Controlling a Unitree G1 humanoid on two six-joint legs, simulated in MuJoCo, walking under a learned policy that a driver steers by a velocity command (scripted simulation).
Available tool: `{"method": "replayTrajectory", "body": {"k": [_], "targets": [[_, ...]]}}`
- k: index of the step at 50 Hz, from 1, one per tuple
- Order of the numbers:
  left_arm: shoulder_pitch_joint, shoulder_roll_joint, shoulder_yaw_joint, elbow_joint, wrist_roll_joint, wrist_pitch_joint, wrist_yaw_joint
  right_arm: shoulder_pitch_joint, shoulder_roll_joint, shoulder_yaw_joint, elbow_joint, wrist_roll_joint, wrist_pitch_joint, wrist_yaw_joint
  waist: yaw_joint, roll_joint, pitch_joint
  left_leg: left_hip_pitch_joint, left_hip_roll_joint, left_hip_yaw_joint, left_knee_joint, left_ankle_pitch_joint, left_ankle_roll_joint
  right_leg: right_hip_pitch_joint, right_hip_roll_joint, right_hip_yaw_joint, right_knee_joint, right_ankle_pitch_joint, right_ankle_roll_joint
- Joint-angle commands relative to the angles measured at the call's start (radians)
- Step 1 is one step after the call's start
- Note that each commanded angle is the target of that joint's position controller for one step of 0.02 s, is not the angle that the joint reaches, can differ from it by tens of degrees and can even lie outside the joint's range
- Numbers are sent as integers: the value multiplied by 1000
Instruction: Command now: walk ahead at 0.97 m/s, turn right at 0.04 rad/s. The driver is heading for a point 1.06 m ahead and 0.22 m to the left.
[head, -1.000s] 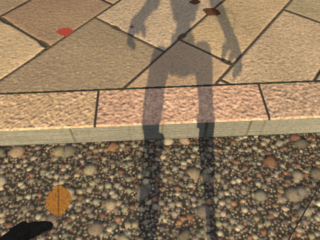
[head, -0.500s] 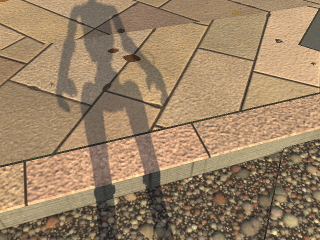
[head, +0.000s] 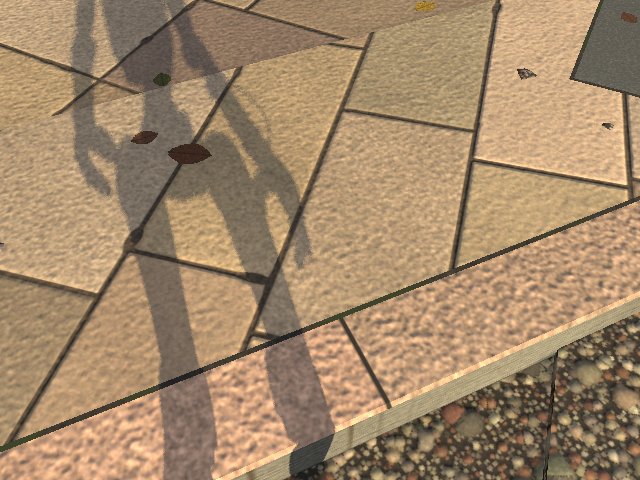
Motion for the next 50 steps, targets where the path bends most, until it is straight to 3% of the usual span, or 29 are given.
{"method": "replayTrajectory", "body": {"k": [1, 8, 10, 11, 13, 15, 16, 17, 18, 19, 20, 21, 22, 24, 26, 28, 29, 30, 31, 32, 33, 34, 36, 38, 40, 43, 45, 47, 50], "targets": [[87, 83, 23, 13, -20, -27, 10, 5, -58, -3, -81, -28, 6, 18, 0, -73, 0, -297, 80, -44, 4, 52, -19, 186, -251, 383, -393, -188, -112], [218, 81, 13, 93, -39, -65, -3, -335, -38, 27, -209, -19, 18, 28, 38, -81, 111, -358, 75, 97, -301, 275, -60, 159, -154, 139, -497, 343, -111], [320, 90, 11, 127, -28, -64, 7, -385, -66, 22, -223, -16, 26, 12, 69, -36, 106, -611, 53, 113, -123, 183, -15, 451, -205, 122, -449, 620, -99], [459, 75, 5, 178, -16, -48, 12, -449, -63, 26, -245, -37, 32, 1, 126, 33, 87, -787, 2, 142, 33, 16, 25, 682, -220, 137, -358, 868, -71], [591, 107, 1, 216, 48, -26, 41, -499, -26, 44, -286, -20, 7, -6, 149, -38, 0, -931, -61, 151, 119, -170, 73, 942, -253, 109, -139, 1314, -37], [471, 76, -17, 190, 70, -27, 60, -458, 2, 65, -297, -5, -4, -1, 54, -84, -54, -627, -87, 184, -96, -162, 112, 764, -241, 19, -42, 1547, 25], [401, 65, -27, 168, 65, -25, 65, -385, -49, 53, -265, -9, -9, 8, -6, -23, -94, -344, -138, 211, -317, -44, 110, 633, -224, 3, 66, 1696, 44], [336, 106, -22, 151, 38, -23, 72, -240, -93, 28, -211, -16, -8, 11, -82, -4, -110, 3, -160, 183, -528, 85, 85, 409, -254, 46, 250, 1685, 60], [182, 202, 8, 120, -7, -24, 75, 35, -122, -3, -119, -39, 9, 9, -235, -95, -127, 333, -145, 139, -800, 243, 106, 211, -231, 52, 573, 1580, 67], [-75, 213, 27, 63, -52, -41, 60, 265, -195, -46, -21, -10, 20, 1, -365, 196, -100, 700, -13, -5, -1013, 671, 198, -230, 27, -48, 1192, 193, 128], [-7, 91, -9, -81, -43, -78, 58, 194, -338, -70, -12, -31, 30, -5, -121, 186, -134, 990, 212, -293, -623, 1455, 231, -696, -18, 72, 1417, -297, 110], [-72, 57, -24, -127, -59, -83, 47, 291, -338, -80, -6, -35, 36, -19, -199, 87, -280, 1213, 282, -373, -623, 1329, 328, -927, -46, 143, 1502, -321, 107], [-79, 35, -34, -169, -53, -76, 43, 268, -249, -67, 13, -49, 47, -34, -139, 6, -212, 1119, 271, -414, -715, 973, 315, -1051, -68, 144, 1569, -306, 76], [-143, -30, -64, -237, 20, -48, 21, 119, -138, -38, 18, -36, 35, -53, 9, -44, 30, 616, 160, -347, -887, 404, 213, -1065, -92, 130, 1526, -455, 9], [-338, -123, -108, -385, 17, -7, 14, 24, -109, -19, 16, -15, -2, -43, 75, 66, 258, 108, 155, -271, -1129, 160, 161, -1057, -133, 99, 1487, -684, 2], [-288, -108, -132, -445, 9, -6, 10, -156, -136, -23, -33, 2, -17, -48, 187, -6, 291, -424, 65, -148, -1349, 251, 157, -520, -155, 5, 965, -474, 27], [-61, -76, -109, -358, 3, -14, 3, -257, -160, -37, -93, 26, -26, -41, 283, -83, 114, -657, 0, -79, -1291, 685, 167, 91, -83, -26, 830, -176, 35], [232, 35, -43, -242, 2, -6, 12, -164, -308, -84, -107, 73, -54, -16, 348, -134, -278, -525, -24, -105, -1014, 1260, 184, 593, 28, -25, 810, -9, 51], [405, 72, -4, -215, 7, 8, 35, -177, -424, -127, -105, 78, -82, 9, 464, 2, -399, -370, 6, -138, -718, 1488, 140, 688, -2, 48, 631, -45, 51], [546, 167, 43, -172, 17, 24, 51, -210, -368, -128, -98, 60, -95, 21, 519, 24, -474, -190, 4, -198, -347, 1381, 69, 627, -44, 142, 489, -219, 28], [607, 283, 71, -125, 24, 13, 56, -262, -179, -96, -86, 42, -110, 38, 499, -300, -419, -222, -209, -194, 223, 217, 25, 533, -255, 562, 164, -416, -35], [423, 308, 75, -119, 6, 7, 53, -123, -45, -65, -224, 26, -98, 37, 266, -594, -482, -404, -268, -243, 611, 26, 35, 507, -460, 1133, -213, -273, -58], [153, 122, 40, -102, -24, -10, 16, -120, 30, -29, -254, -26, -45, 20, 83, -280, -191, -571, -96, -121, 705, 90, 40, 297, -424, 959, -177, -520, -63], [176, -37, 9, 1, -6, -23, 19, -229, 66, -13, -309, -54, 5, 11, 62, -147, -18, -634, -42, -93, 731, 60, 19, 134, -343, 651, -81, -301, -19], [290, -93, 2, 89, 11, -44, 23, -244, 106, 5, -343, -8, 44, 18, 38, -76, 20, -731, -50, -73, 700, -71, 48, 164, -364, 474, -72, -102, -1], [246, -63, 11, 111, -3, -80, 4, -381, 47, 1, -413, 7, 60, 14, 3, -30, 61, -667, -33, -68, 331, -14, 74, 113, -316, 145, -220, 93, 104], [170, -29, 17, 94, -23, -93, 27, -434, 7, -5, -432, -15, 67, 19, -20, -60, 103, -504, -57, 36, -6, 154, 44, 59, -239, -34, -341, 301, 109], [138, 15, 19, 80, -33, -104, 44, -374, 20, 8, -394, -21, 49, 46, -44, -31, 67, -216, -94, 162, -409, 352, 19, 46, -175, -153, -350, 533, 83], [196, 174, 61, 58, -58, -93, 49, -162, -52, -23, -284, -30, 30, 43, -99, -106, -121, 160, -197, 188, -599, 403, 35, 218, -244, -122, -82, 999, 56]]}}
